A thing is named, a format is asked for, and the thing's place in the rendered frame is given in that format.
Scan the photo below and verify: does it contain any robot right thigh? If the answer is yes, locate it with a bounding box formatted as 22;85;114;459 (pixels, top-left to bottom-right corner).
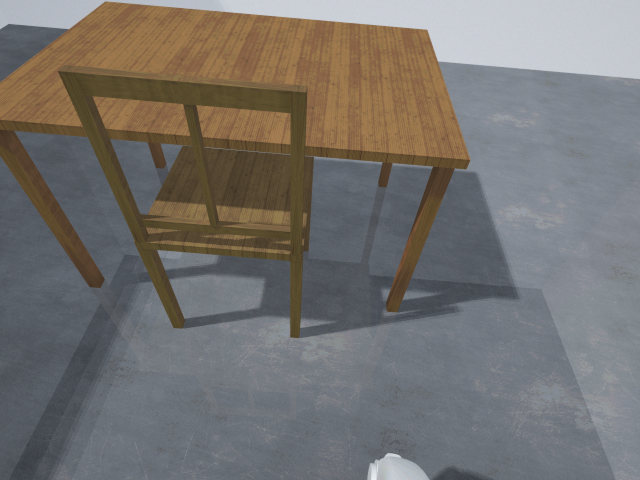
367;456;429;480

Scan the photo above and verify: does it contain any chair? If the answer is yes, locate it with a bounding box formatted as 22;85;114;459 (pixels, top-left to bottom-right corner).
58;65;314;338

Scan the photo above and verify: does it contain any table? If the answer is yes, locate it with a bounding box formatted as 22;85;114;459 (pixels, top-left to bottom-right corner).
0;1;470;312

